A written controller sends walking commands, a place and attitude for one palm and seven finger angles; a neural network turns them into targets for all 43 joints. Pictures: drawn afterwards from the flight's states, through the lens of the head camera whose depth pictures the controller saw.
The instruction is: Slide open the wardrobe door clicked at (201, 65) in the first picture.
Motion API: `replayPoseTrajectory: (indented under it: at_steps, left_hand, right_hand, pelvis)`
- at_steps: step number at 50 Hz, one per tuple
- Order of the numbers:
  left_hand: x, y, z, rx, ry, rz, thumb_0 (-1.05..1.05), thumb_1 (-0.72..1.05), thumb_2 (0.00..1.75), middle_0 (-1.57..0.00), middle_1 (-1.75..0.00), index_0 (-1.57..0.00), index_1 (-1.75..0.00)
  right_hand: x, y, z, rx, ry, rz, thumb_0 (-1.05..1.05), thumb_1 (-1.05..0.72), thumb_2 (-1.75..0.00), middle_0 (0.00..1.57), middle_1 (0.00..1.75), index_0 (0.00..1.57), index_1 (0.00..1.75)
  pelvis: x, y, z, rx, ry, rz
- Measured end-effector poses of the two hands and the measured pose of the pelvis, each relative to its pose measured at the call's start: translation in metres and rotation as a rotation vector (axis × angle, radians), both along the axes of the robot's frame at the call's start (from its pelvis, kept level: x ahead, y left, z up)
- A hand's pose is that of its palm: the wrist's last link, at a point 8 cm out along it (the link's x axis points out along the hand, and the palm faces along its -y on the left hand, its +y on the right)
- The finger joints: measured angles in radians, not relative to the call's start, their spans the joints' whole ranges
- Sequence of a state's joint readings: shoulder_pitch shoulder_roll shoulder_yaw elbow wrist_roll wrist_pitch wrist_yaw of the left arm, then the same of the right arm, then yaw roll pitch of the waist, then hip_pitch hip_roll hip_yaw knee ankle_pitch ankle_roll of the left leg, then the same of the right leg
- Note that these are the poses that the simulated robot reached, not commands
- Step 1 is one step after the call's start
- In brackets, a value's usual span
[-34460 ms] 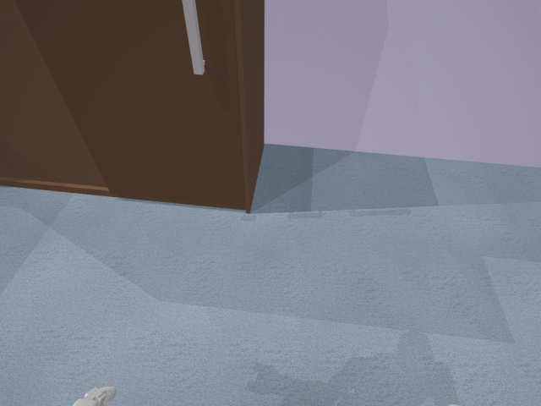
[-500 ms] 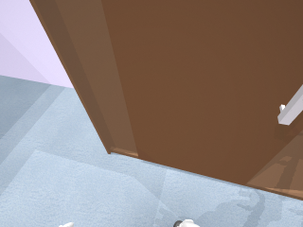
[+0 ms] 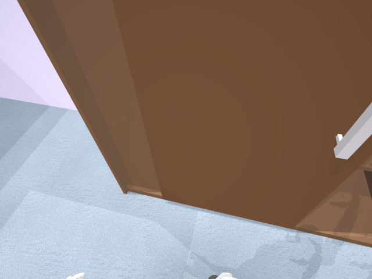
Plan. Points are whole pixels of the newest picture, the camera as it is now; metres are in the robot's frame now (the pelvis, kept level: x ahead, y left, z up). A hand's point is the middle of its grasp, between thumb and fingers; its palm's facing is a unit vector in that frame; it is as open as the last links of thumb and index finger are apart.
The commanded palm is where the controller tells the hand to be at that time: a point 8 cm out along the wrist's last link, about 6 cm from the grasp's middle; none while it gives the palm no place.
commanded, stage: slip the hand off the handle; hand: right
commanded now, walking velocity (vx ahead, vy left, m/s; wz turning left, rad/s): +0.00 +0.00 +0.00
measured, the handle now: out of the picture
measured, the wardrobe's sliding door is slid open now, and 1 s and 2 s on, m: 0.42 0.42 0.42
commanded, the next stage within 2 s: draw the hand back to the body in 0.48 s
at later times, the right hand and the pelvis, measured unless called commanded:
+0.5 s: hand out of the picture +0.29 -0.39 +0.16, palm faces +0.56 +0.81 -0.18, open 14.7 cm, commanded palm +0.24 -0.42 +0.17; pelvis +0.00 +0.02 +0.00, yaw -1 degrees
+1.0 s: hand out of the picture +0.26 -0.34 +0.17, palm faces +0.17 +0.99 -0.04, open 14.7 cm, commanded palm +0.21 -0.38 +0.18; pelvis +0.00 +0.00 +0.00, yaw +0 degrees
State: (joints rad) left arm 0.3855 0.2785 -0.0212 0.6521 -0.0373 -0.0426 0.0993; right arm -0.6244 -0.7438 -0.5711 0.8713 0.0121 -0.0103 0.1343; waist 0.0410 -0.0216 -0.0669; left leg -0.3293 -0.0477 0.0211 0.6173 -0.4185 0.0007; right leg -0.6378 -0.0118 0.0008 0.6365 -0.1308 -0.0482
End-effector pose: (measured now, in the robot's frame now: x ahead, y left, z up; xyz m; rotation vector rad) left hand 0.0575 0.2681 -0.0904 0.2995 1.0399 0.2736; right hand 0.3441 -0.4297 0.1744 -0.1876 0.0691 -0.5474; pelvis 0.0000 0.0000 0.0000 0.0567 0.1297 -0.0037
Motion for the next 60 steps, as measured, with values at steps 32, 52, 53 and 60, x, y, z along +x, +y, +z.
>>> replayPoseTrajectory:
  at_steps: [32, 52, 53, 60]
  left_hand:
    - [0.088, -0.008, 0.019, -0.027, -0.289, -0.153, 0.01, 0.91, 0.90, -0.20, -0.30, -0.21, -0.30]
    - [0.096, -0.030, 0.047, -0.065, -0.491, -0.166, 0.02, 0.91, 0.90, -0.20, -0.30, -0.20, -0.30]
    - [0.099, -0.033, 0.048, -0.068, -0.497, -0.176, 0.02, 0.91, 0.90, -0.20, -0.30, -0.20, -0.30]
    - [0.121, -0.061, 0.054, -0.085, -0.522, -0.287, 0.02, 0.91, 0.90, -0.20, -0.30, -0.20, -0.30]
  right_hand:
    - [-0.117, -0.002, -0.008, 0.044, -0.015, -0.075, -0.01, 0.55, -0.20, 0.25, 1.15, 0.25, 1.15]
    - [-0.124, 0.038, -0.004, 0.126, -0.111, 0.369, -0.01, 0.55, -0.20, 0.25, 1.15, 0.25, 1.15]
    - [-0.129, 0.040, -0.006, 0.127, -0.112, 0.365, -0.01, 0.55, -0.21, 0.25, 1.14, 0.25, 1.15]
    - [-0.149, 0.053, -0.008, -0.058, -0.068, 0.191, -0.01, 0.44, -0.26, 0.25, 1.08, 0.25, 1.09]
  pelvis:
    - [-0.005, 0.020, 0.002, -0.014, -0.086, -0.040]
    - [-0.005, -0.001, 0.005, -0.011, -0.117, 0.002]
    - [-0.005, -0.002, 0.005, -0.011, -0.120, 0.000]
    - [-0.014, -0.008, 0.009, -0.012, -0.142, -0.018]
